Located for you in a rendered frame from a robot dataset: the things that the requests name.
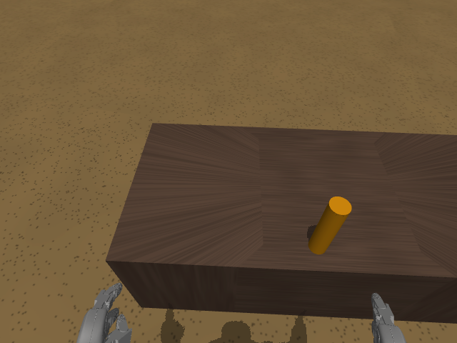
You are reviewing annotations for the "left robot hand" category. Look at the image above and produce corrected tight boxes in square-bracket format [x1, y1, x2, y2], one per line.
[76, 283, 132, 343]

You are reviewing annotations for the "can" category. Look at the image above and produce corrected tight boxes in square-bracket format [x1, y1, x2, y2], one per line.
[308, 197, 352, 254]

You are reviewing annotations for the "right robot hand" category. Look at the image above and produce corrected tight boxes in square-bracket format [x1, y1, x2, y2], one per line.
[371, 293, 406, 343]

